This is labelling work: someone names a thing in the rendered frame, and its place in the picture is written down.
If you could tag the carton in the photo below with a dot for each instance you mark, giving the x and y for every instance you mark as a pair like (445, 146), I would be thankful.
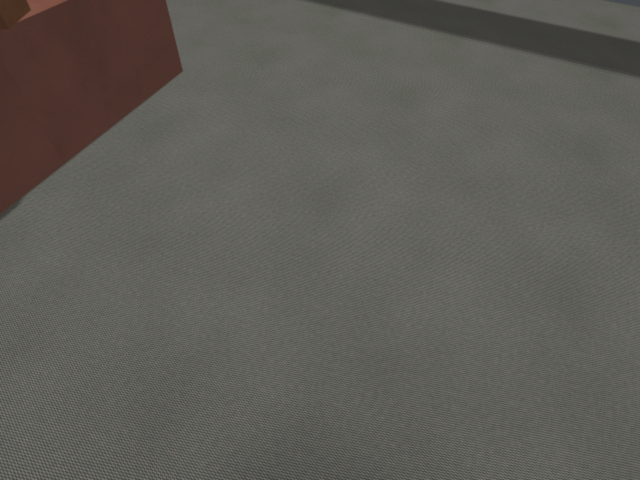
(11, 11)

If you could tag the pedestal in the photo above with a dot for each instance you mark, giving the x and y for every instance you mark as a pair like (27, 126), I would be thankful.
(69, 71)

